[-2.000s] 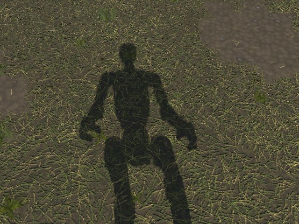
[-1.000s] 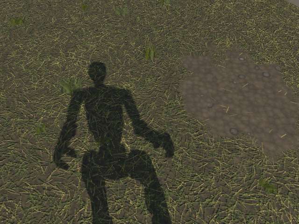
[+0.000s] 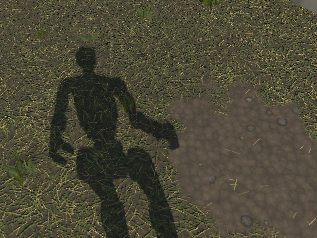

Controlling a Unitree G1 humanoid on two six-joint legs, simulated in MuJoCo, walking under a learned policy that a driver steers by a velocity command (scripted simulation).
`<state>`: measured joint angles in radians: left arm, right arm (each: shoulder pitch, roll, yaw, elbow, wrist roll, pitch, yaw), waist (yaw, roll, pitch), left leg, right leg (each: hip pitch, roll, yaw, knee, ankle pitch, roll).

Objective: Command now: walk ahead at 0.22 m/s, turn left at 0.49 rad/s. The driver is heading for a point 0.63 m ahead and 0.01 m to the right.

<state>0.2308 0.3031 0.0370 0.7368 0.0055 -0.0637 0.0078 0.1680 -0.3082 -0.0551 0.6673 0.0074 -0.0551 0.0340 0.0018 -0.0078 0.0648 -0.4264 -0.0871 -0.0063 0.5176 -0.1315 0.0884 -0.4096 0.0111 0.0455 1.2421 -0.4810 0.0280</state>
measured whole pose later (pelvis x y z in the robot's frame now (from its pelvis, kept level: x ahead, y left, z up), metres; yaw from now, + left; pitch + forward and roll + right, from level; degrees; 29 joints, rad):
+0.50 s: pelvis +0.13 -0.04 +0.01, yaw +13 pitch +2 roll +0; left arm 0.15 0.25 0.03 0.71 0.02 -0.04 0.01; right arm 0.17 -0.31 -0.05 0.68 0.00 0.04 -0.03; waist 0.01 0.03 0.02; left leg -0.39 -0.10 -0.14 0.94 -0.57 -0.06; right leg -0.34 0.02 0.05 0.50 -0.19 -0.01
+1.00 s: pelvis +0.14 -0.01 +0.01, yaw +13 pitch -2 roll +0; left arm 0.19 0.25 0.04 0.88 0.01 0.00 0.03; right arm 0.25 -0.21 -0.02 0.82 -0.01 0.00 -0.02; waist 0.01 0.00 0.03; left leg -0.17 -0.02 -0.06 0.54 -0.34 0.00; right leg -0.26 -0.02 0.06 0.51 -0.23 0.05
